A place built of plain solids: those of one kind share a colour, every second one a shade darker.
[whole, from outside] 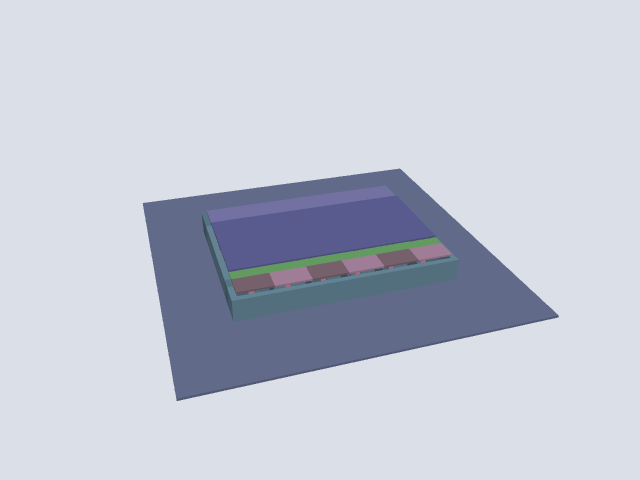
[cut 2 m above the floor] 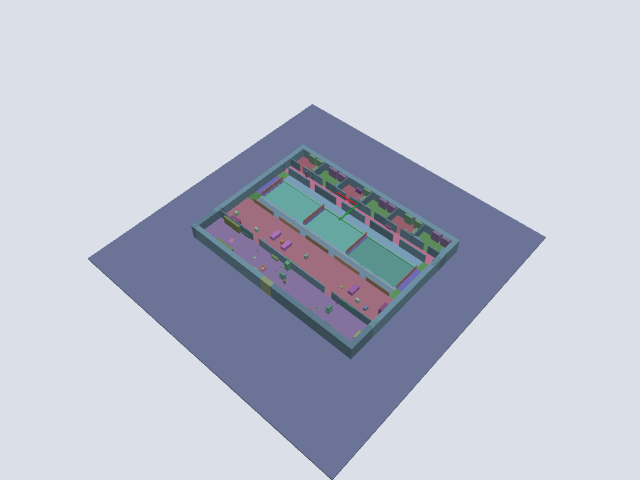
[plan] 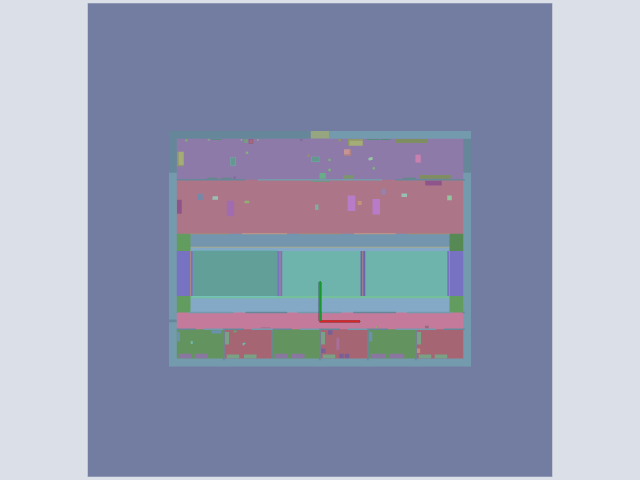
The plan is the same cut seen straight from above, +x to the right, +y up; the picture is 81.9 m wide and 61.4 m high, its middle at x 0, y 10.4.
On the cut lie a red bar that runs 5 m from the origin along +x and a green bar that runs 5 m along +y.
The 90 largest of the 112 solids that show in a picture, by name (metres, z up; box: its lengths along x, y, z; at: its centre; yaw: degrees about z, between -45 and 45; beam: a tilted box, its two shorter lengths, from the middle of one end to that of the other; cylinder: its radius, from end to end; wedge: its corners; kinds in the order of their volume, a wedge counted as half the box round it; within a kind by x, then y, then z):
{
 "ground_under_all_1": {"box": [59.43, 60.57, 0.4], "at": [0.0, 10.41, -0.75]},
 "wall_1": {"box": [1.0, 5.65, 4.0], "at": [-18.83, -2.94, 1.4]},
 "wall_2": {"box": [1.0, 3.95, 4.0], "at": [-18.83, 0.06, 1.4]},
 "wall_3": {"box": [1.0, 18.77, 4.0], "at": [-18.83, 9.62, 1.4]},
 "wall_4": {"box": [1.0, 7.15, 4.0], "at": [-18.83, 20.77, 1.4]},
 "wall_5": {"box": [2.7, 0.2, 4.0], "at": [-17.18, -1.02, 1.4]},
 "wall_6": {"box": [7.95, 1.0, 4.0], "at": [-15.35, -5.27, 1.4]},
 "wall_7": {"box": [8.89, 0.2, 4.0], "at": [-14.08, 18.1, 1.4]},
 "wall_8": {"box": [5.74, 0.2, 4.0], "at": [-13.96, 1.13, 1.4]},
 "wall_9": {"box": [2.7, 0.2, 4.0], "at": [-13.53, -1.02, 1.4]},
 "wall_10": {"box": [0.2, 4.05, 4.0], "at": [-12.28, -2.94, 1.4]},
 "wall_11": {"box": [5.19, 0.2, 4.0], "at": [-12.28, -1.02, 1.4]},
 "wall_12": {"box": [18.13, 1.0, 4.0], "at": [-10.26, 23.85, 1.4]},
 "wall_13": {"box": [7.95, 1.0, 4.0], "at": [-9.21, -5.27, 1.4]},
 "wall_14": {"box": [2.7, 0.2, 4.0], "at": [-7.39, -1.02, 1.4]},
 "wall_15": {"box": [5.34, 0.2, 4.0], "at": [-6.87, 1.13, 1.4]},
 "wall_16": {"box": [0.2, 4.05, 4.0], "at": [-6.14, -2.94, 1.4]},
 "wall_17": {"box": [2.7, 0.2, 4.0], "at": [-4.89, -1.02, 1.4]},
 "wall_18": {"box": [7.95, 1.0, 4.0], "at": [-3.07, -5.27, 1.4]},
 "wall_19": {"box": [2.7, 0.2, 4.0], "at": [-1.25, -1.02, 1.4]},
 "wall_20": {"box": [5.66, 0.2, 4.0], "at": [-0.07, 1.13, 1.4]},
 "wall_21": {"box": [0.2, 4.05, 4.0], "at": [0.0, -2.94, 1.4]},
 "wall_22": {"box": [5.19, 0.2, 4.0], "at": [0.0, -1.02, 1.4]},
 "wall_23": {"box": [15.88, 0.2, 4.0], "at": [0.0, 18.1, 1.4]},
 "wall_24": {"box": [7.95, 1.0, 4.0], "at": [3.07, -5.27, 1.4]},
 "wall_25": {"box": [2.7, 0.2, 4.0], "at": [4.89, -1.02, 1.4]},
 "wall_26": {"box": [0.2, 4.05, 4.0], "at": [6.14, -2.94, 1.4]},
 "wall_27": {"box": [5.45, 0.2, 4.0], "at": [6.99, 1.13, 1.4]},
 "wall_28": {"box": [2.7, 0.2, 4.0], "at": [7.39, -1.02, 1.4]},
 "wall_29": {"box": [7.95, 1.0, 4.0], "at": [9.21, -5.27, 1.4]},
 "wall_30": {"box": [18.13, 1.0, 4.0], "at": [10.26, 23.85, 1.4]},
 "wall_31": {"box": [0.2, 4.05, 4.0], "at": [12.28, -2.94, 1.4]},
 "wall_32": {"box": [5.19, 0.2, 4.0], "at": [12.28, -1.02, 1.4]},
 "wall_33": {"box": [5.72, 0.2, 4.0], "at": [13.97, 1.13, 1.4]},
 "wall_34": {"box": [8.89, 0.2, 4.0], "at": [14.08, 18.1, 1.4]},
 "wall_35": {"box": [7.95, 1.0, 4.0], "at": [15.35, -5.27, 1.4]},
 "wall_36": {"box": [2.7, 0.2, 4.0], "at": [17.18, -1.02, 1.4]},
 "wall_37": {"box": [1.0, 5.65, 4.0], "at": [18.83, -2.94, 1.4]},
 "wall_38": {"box": [1.0, 3.95, 4.0], "at": [18.83, 0.06, 1.4]},
 "wall_39": {"box": [1.0, 18.77, 4.0], "at": [18.83, 9.62, 1.4]},
 "wall_40": {"box": [1.0, 7.15, 4.0], "at": [18.83, 20.77, 1.4]},
 "floor_yard_1": {"box": [36.85, 6.9, 1.22], "at": [0.0, 14.65, 0.01]},
 "floor_lobby_1": {"box": [36.85, 5.35, 1.22], "at": [0.0, 20.77, 0.01]},
 "ceil_hall_1": {"box": [36.85, 16.97, 0.3], "at": [0.0, 9.62, 4.37]},
 "floor_plot_1": {"box": [10.85, 5.77, 1.0], "at": [-10.85, 6.12, -0.1]},
 "floor_plot_2": {"box": [10.0, 5.77, 0.98], "at": [0.17, 6.12, -0.11]},
 "floor_plot_3": {"box": [10.5, 5.77, 1.06], "at": [11.03, 6.12, -0.07]},
 "floor_walkway_1": {"box": [33.15, 1.82, 1.22], "at": [0.0, 2.04, 0.01]},
 "floor_walkway_2": {"box": [33.15, 0.43, 1.22], "at": [0.0, 9.21, 0.01]},
 "floor_walkway_3": {"box": [33.15, 1.66, 1.22], "at": [0.0, 10.37, 0.01]},
 "floor_back_corridor_1": {"box": [36.85, 2.15, 1.22], "at": [0.0, 0.06, 0.01]},
 "floor_office_1": {"box": [6.14, 3.85, 1.22], "at": [-15.35, -2.94, 0.01]},
 "floor_office_2": {"box": [6.14, 3.85, 1.22], "at": [-3.07, -2.94, 0.01]},
 "floor_office_3": {"box": [6.14, 3.85, 1.22], "at": [9.21, -2.94, 0.01]},
 "floor_store_1": {"box": [6.14, 3.85, 1.22], "at": [-9.21, -2.94, 0.01]},
 "floor_store_2": {"box": [6.14, 3.85, 1.22], "at": [3.07, -2.94, 0.01]},
 "floor_store_3": {"box": [6.14, 3.85, 1.22], "at": [15.35, -2.94, 0.01]},
 "ceil_lobby_1": {"box": [36.85, 5.35, 0.3], "at": [0.0, 20.77, 4.17]},
 "floor_baulk_1": {"box": [2.15, 5.77, 1.22], "at": [-17.35, 6.11, 0.01]},
 "floor_baulk_2": {"box": [0.6, 5.77, 1.22], "at": [-5.12, 6.11, 0.01]},
 "floor_baulk_3": {"box": [0.6, 5.77, 1.22], "at": [5.47, 6.11, 0.01]},
 "floor_baulk_4": {"box": [2.15, 5.77, 1.22], "at": [17.35, 6.11, 0.01]},
 "ceil_back_corridor_1": {"box": [36.85, 2.15, 0.3], "at": [0.0, 0.06, 4.02]},
 "ceil_office_1": {"box": [6.14, 3.85, 0.3], "at": [-15.35, -2.94, 4.02]},
 "ceil_office_2": {"box": [6.14, 3.85, 0.3], "at": [-3.07, -2.94, 4.02]},
 "ceil_office_3": {"box": [6.14, 3.85, 0.3], "at": [9.21, -2.94, 4.02]},
 "ceil_store_1": {"box": [6.14, 3.85, 0.3], "at": [-9.21, -2.94, 4.02]},
 "ceil_store_2": {"box": [6.14, 3.85, 0.3], "at": [3.07, -2.94, 4.02]},
 "ceil_store_3": {"box": [6.14, 3.85, 0.3], "at": [15.35, -2.94, 4.02]},
 "floor_walkway_end_1": {"box": [1.85, 2.1, 1.22], "at": [-17.5, 2.18, 0.01]},
 "floor_walkway_end_2": {"box": [1.85, 2.2, 1.22], "at": [-17.5, 10.1, 0.01]},
 "floor_walkway_end_3": {"box": [1.85, 2.1, 1.22], "at": [17.5, 2.18, 0.01]},
 "floor_walkway_end_4": {"box": [1.85, 2.2, 1.22], "at": [17.5, 10.1, 0.01]},
 "cabinets_office_1": {"box": [1.65, 0.6, 2.0], "at": [-17.25, -4.44, 1.62]},
 "cabinets_office_2": {"box": [1.65, 0.6, 2.0], "at": [-15.2, -4.44, 1.62]},
 "cabinets_office_3": {"box": [1.7, 0.6, 2.0], "at": [-4.94, -4.44, 1.62]},
 "cabinets_office_4": {"box": [1.7, 0.6, 2.0], "at": [-2.84, -4.44, 1.62]},
 "cabinets_office_5": {"box": [1.95, 0.6, 2.0], "at": [7.47, -4.44, 1.62]},
 "cabinets_office_6": {"box": [1.95, 0.6, 2.0], "at": [9.82, -4.44, 1.62]},
 "floor_walkway_cope_near_1": {"box": [33.15, 0.28, 1.22], "at": [0.0, 3.09, 0.01]},
 "door_leaf_1": {"box": [2.4, 0.97, 4.49], "at": [0.0, 23.86, 1.65]},
 "lockers_lobby_1": {"box": [4.0, 0.5, 1.8], "at": [11.68, 23.07, 1.52]},
 "lockers_lobby_2": {"box": [4.0, 0.5, 1.8], "at": [14.72, 18.48, 1.52]},
 "shelves_store_1": {"box": [0.5, 1.6, 2.0], "at": [0.38, -2.17, 1.62]},
 "shelves_store_2": {"box": [0.5, 1.6, 2.0], "at": [12.66, -2.17, 1.62]},
 "shelves_store_3": {"box": [1.6, 0.5, 2.0], "at": [13.43, -4.49, 1.62]},
 "shelves_store_4": {"box": [1.6, 0.5, 2.0], "at": [15.48, -4.49, 1.62]},
 "cabinets_hall_1": {"box": [0.6, 1.8, 2.0], "at": [-18.0, 14.65, 1.62]},
 "cabinets_hall_2": {"box": [2.1, 0.6, 2.0], "at": [14.53, 17.67, 1.62]},
 "floor_walkway_warn_far_1": {"box": [33.15, 0.11, 1.22], "at": [0.0, 9.48, 0.01]}
}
